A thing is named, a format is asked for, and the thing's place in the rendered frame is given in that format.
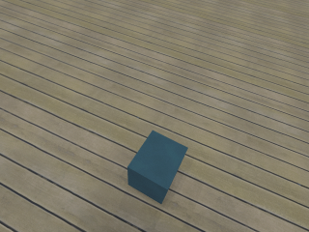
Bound carton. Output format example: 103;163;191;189
127;130;188;204

